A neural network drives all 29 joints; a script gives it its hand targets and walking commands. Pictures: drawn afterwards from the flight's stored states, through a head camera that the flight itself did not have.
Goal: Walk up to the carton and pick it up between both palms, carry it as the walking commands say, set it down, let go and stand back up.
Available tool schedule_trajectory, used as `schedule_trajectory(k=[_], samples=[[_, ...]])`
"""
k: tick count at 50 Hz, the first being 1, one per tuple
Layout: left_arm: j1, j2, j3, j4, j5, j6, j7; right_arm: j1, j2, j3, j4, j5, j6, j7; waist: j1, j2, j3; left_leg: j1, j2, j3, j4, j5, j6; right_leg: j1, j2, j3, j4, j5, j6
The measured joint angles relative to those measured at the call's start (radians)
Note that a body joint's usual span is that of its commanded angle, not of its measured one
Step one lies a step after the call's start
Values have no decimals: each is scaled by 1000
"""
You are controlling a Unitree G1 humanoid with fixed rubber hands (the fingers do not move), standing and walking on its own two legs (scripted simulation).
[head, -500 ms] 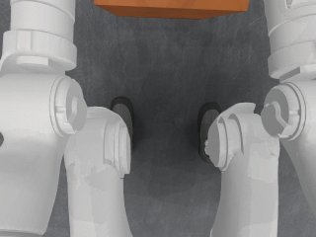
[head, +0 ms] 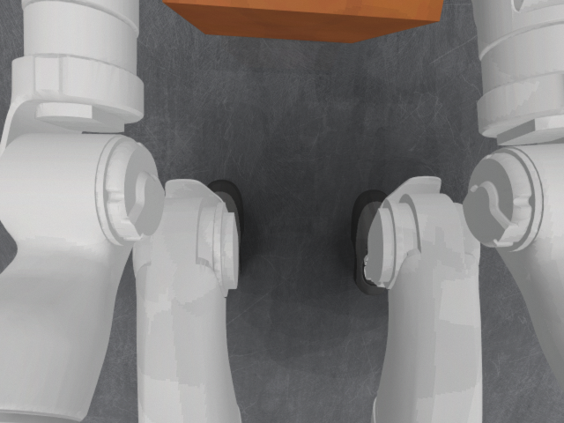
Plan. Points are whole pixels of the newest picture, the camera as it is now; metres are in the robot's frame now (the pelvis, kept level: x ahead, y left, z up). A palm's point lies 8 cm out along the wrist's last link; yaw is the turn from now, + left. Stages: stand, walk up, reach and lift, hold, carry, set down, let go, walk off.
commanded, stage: reach and lift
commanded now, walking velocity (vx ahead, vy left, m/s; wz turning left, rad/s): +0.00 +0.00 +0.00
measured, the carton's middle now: out of the picture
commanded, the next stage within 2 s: none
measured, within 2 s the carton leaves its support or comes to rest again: neither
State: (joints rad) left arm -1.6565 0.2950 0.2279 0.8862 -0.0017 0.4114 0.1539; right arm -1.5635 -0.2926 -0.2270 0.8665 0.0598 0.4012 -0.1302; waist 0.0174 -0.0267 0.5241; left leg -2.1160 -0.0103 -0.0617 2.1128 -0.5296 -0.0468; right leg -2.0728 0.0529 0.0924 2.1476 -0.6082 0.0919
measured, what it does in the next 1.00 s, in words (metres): rises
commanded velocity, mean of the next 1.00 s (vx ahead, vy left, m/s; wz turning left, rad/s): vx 0.00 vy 0.00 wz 0.00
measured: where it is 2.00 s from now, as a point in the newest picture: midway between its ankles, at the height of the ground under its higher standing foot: (297, 255)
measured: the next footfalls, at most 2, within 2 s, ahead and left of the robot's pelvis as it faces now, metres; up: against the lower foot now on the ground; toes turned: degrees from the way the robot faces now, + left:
none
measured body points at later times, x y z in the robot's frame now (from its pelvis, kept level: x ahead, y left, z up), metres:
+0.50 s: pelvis -0.02 +0.00 +0.03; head +0.34 +0.01 +0.29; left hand +0.58 +0.16 -0.07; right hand +0.58 -0.14 -0.08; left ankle +0.13 +0.14 -0.36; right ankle +0.11 -0.14 -0.36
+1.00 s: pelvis -0.03 +0.00 +0.08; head +0.31 +0.01 +0.36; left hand +0.56 +0.16 +0.00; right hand +0.55 -0.14 -0.01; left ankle +0.13 +0.14 -0.36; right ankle +0.11 -0.14 -0.36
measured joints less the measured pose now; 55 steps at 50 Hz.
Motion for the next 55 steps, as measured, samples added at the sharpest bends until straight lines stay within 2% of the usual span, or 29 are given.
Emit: schedule_trajectory(k=[16, 25, 48, 55], samples=[[55, -33, 53, -68, 26, 29, 0, 0, 15, -43, -23, 0, 44, 0, 0, 5, 0, 96, 0, 0, -76, 22, 0, 94, 0, -1, -79, 28, 0], [67, -36, 59, -94, 29, 67, 0, 4, 21, -48, -32, 0, 72, 0, -1, 6, -1, 141, 0, 0, -116, 43, 0, 137, 0, -2, -119, 51, 0], [120, -69, 96, -131, 67, 96, -9, 53, 52, -86, -66, -20, 102, 0, -1, 6, -1, 307, 0, 0, -272, 91, 0, 299, 0, -3, -278, 105, 0], [164, -83, 96, -173, 68, 106, -11, 87, 64, -87, -100, -21, 116, 0, -3, 6, -1, 364, 0, 0, -318, 101, 0, 354, 0, -3, -324, 115, -1]])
